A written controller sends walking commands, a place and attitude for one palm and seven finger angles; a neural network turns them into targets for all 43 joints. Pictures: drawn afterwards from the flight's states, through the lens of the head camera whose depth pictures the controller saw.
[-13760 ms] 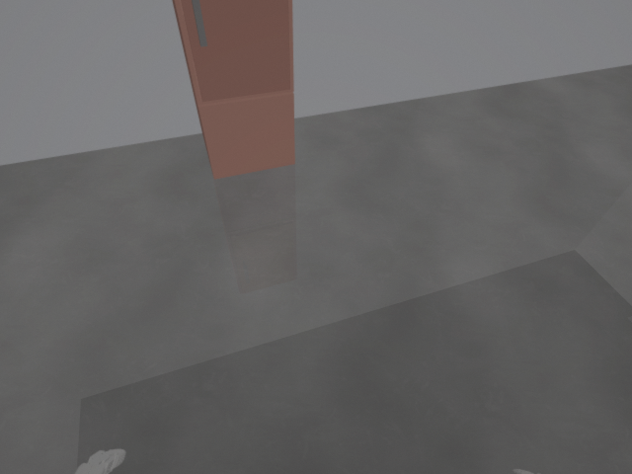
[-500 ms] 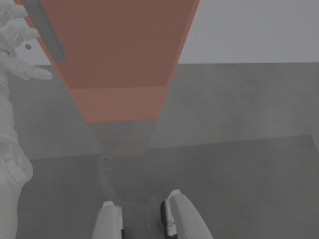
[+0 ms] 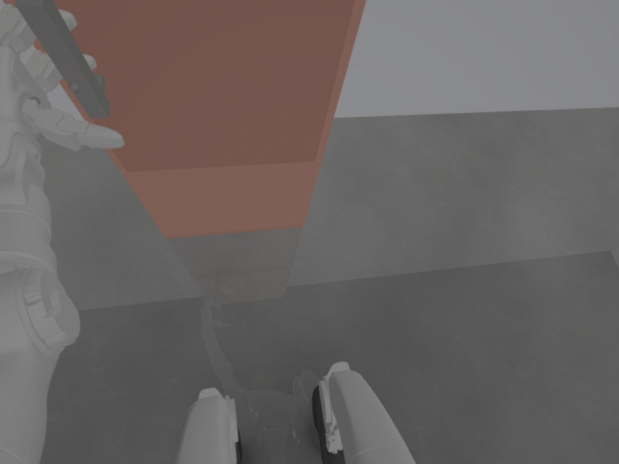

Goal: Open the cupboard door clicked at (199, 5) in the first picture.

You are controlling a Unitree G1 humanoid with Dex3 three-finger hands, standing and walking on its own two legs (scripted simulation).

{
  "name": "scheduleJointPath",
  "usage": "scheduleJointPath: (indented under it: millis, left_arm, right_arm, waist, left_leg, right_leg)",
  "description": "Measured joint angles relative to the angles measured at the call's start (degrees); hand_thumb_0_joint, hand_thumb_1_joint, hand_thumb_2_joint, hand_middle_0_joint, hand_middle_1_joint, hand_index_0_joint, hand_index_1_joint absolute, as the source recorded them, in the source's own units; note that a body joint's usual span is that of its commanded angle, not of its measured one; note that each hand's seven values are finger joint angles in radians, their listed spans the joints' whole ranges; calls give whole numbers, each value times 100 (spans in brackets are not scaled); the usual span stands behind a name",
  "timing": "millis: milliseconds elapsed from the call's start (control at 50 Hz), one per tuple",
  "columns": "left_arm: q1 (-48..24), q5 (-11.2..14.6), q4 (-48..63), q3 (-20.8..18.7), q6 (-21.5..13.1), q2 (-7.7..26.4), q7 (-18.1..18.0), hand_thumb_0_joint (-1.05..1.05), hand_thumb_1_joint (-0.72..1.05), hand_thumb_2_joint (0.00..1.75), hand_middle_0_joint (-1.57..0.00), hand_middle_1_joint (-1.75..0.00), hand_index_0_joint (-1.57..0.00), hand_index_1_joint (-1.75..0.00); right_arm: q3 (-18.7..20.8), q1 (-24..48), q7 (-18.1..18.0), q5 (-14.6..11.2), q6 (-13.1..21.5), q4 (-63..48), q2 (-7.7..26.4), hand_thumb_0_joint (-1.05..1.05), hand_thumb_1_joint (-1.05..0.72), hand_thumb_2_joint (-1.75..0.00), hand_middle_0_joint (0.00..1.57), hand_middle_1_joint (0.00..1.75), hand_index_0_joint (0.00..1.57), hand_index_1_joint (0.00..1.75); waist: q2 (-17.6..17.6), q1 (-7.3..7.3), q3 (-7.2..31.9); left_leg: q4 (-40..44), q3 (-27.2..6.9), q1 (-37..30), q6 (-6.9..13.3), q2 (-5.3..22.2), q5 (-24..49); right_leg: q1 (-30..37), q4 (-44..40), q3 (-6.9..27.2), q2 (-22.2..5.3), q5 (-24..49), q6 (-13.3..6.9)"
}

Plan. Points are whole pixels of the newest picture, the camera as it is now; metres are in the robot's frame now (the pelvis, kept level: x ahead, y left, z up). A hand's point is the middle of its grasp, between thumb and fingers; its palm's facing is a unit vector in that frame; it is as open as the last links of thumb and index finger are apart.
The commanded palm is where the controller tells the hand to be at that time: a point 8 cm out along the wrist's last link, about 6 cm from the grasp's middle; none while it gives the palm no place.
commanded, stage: slide the fingers in behind the handle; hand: left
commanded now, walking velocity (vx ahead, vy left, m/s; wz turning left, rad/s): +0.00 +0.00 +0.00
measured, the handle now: (72, 49) +0.60 +0.21 +0.07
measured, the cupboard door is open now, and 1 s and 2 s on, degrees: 0 0 28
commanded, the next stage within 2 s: close the thumb around the handle in 0.44 s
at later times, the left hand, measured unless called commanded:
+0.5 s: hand (84, 81) +0.55 +0.20 +0.07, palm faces +0.00 -1.00 -0.04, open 13.9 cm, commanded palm +0.53 +0.23 +0.07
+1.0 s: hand (81, 87) +0.55 +0.20 +0.07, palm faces +0.01 -1.00 -0.03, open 8.3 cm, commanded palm +0.53 +0.24 +0.07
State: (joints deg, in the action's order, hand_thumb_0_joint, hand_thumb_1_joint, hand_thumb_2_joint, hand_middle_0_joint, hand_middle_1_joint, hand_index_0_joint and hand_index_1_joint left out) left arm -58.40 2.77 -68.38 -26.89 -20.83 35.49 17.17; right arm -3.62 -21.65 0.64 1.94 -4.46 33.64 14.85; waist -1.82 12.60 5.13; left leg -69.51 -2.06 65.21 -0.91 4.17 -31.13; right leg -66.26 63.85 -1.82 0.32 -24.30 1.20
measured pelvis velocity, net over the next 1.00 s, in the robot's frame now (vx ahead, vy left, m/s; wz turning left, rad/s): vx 0.01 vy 0.00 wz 0.01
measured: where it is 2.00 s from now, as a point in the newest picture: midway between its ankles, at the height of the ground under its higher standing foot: (281, 460)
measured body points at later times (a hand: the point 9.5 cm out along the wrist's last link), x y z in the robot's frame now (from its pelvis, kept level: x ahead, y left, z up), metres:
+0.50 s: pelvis +0.00 +0.00 +0.00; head +0.17 +0.03 +0.41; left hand +0.55 +0.25 +0.08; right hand -0.01 -0.26 -0.11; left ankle +0.00 +0.13 -0.64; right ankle +0.05 -0.14 -0.64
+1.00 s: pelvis +0.01 +0.00 +0.00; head +0.18 +0.03 +0.42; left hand +0.54 +0.25 +0.07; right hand +0.00 -0.26 -0.10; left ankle +0.00 +0.13 -0.64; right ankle +0.05 -0.14 -0.64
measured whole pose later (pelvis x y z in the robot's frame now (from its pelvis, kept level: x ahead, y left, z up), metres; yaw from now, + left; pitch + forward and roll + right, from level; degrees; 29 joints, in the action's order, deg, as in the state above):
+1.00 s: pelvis +0.01 +0.00 +0.00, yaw +0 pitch +27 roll -4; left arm -58.7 2.2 -68.6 -24.8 -21.5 33.6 14.9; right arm -3.1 -21.7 0.9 2.5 -4.2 34.0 15.1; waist -1.9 12.5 5.5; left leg -69.2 -2.2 64.9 -0.6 3.6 -31.5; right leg -65.7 63.5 -1.8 -0.1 -24.7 1.6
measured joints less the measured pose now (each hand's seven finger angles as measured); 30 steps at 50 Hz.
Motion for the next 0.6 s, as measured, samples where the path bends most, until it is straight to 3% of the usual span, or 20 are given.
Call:
scheduleJointPath:
  millis: [440,600]
  left_arm:
    - [-358,-160,-220,177,-59,-17,-236,-1,-50,30,-30,-120,-30,-120]
    - [-203,-97,-108,141,66,-72,-207,-1,-49,30,-30,-120,-31,-120]
  right_arm:
    - [6,18,-1,65,86,62,27,0,-91,-90,20,30,20,30]
    - [-4,-37,26,52,13,44,-1,0,-91,-90,20,30,20,30]
  waist:
    - [-13,87,20]
    - [-40,34,15]
  left_leg:
    - [-110,-26,194,20,-53,4]
    - [-53,8,123,34,-44,-11]
  right_leg:
    - [-166,95,-13,-46,-8,22]
    - [-110,40,18,-36,-11,37]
